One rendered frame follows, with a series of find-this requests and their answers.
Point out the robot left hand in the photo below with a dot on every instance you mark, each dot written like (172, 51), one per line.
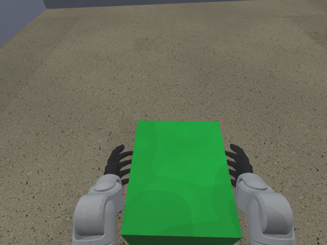
(114, 165)

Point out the robot right hand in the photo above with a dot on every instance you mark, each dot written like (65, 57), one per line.
(241, 164)

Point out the carton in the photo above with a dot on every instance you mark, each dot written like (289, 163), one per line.
(179, 190)

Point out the right robot forearm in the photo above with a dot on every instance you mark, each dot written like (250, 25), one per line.
(270, 216)

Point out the left robot forearm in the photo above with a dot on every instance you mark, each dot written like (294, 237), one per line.
(95, 212)

